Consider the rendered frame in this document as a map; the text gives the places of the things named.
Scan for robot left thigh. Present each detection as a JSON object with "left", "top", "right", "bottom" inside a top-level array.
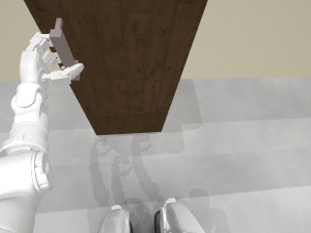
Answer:
[{"left": 97, "top": 209, "right": 130, "bottom": 233}]

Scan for robot left upper arm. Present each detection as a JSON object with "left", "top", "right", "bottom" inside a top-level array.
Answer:
[{"left": 0, "top": 150, "right": 55, "bottom": 233}]

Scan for right robot shin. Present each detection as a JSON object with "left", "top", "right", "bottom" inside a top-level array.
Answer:
[{"left": 159, "top": 198, "right": 176, "bottom": 233}]

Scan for cupboard door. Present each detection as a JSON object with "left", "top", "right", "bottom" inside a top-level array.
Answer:
[{"left": 30, "top": 0, "right": 202, "bottom": 116}]

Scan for robot left forearm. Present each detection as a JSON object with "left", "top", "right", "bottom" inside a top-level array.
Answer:
[{"left": 0, "top": 83, "right": 50, "bottom": 157}]

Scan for robot left hand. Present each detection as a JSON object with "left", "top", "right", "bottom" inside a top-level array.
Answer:
[{"left": 19, "top": 32, "right": 85, "bottom": 91}]

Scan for handle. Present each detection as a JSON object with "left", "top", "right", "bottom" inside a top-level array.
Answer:
[{"left": 49, "top": 17, "right": 81, "bottom": 81}]

